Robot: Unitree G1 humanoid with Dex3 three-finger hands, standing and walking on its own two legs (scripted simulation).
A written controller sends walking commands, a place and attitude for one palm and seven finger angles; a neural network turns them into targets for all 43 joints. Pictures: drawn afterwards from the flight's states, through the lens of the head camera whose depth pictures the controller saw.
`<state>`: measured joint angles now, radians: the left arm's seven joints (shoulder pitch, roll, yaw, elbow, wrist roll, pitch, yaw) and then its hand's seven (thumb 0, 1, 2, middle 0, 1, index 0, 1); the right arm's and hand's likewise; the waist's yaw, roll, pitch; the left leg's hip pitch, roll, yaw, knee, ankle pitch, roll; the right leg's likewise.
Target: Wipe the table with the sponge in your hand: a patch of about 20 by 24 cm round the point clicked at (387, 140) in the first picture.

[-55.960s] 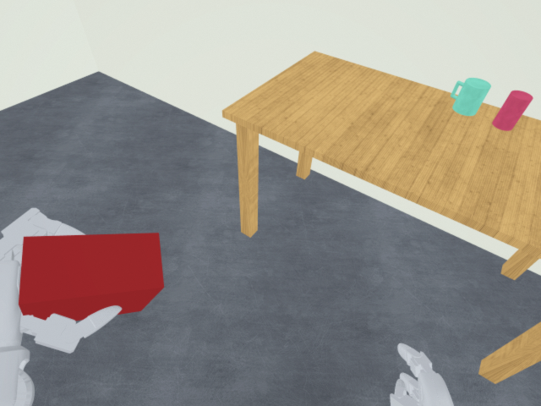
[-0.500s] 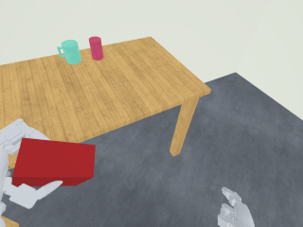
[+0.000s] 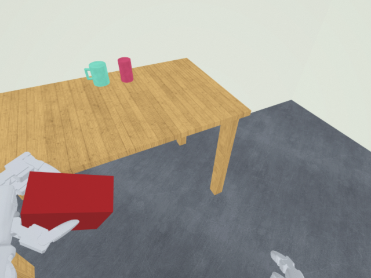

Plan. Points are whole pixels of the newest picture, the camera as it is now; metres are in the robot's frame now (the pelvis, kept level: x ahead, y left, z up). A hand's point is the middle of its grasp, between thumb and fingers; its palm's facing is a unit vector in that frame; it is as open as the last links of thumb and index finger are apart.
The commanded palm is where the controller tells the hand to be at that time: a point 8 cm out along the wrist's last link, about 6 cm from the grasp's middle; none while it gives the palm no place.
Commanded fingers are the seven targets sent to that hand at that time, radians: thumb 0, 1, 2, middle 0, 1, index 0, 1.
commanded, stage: stop stepping back and stand still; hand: left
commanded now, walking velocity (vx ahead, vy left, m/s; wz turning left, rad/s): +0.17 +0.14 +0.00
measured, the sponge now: (80, 204) +0.22 +0.19 +0.12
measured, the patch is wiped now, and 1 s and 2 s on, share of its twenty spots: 1.00 1.00 1.00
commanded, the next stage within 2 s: stand and wait in 1.26 s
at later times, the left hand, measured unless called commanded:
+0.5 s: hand (54, 211) +0.19 +0.21 +0.16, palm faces +0.38 -0.86 -0.34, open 10.2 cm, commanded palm +0.14 +0.26 +0.18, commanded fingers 0.00 0.10 1.30 -1.20 -1.60 -1.20 -1.60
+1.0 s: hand (35, 190) +0.22 +0.25 +0.16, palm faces +0.40 -0.85 -0.34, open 10.2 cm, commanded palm +0.17 +0.29 +0.18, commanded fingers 0.00 0.10 1.30 -1.20 -1.60 -1.20 -1.60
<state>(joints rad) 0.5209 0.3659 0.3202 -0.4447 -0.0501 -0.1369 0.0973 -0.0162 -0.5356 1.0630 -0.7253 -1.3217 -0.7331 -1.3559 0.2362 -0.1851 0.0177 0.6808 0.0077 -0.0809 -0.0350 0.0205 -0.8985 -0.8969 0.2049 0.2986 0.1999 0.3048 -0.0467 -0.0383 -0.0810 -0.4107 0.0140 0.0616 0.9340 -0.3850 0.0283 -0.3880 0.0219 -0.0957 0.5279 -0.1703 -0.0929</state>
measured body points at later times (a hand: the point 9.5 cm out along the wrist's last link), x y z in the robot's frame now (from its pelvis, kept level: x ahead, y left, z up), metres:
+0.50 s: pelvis -0.01 -0.02 +0.00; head -0.01 -0.01 +0.45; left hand +0.16 +0.25 +0.18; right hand +0.15 -0.27 -0.08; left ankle +0.01 +0.10 -0.72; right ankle +0.03 -0.12 -0.73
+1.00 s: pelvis +0.01 +0.01 +0.01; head +0.01 +0.03 +0.46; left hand +0.20 +0.30 +0.18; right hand +0.21 -0.22 -0.05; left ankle +0.01 +0.11 -0.73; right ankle +0.03 -0.12 -0.73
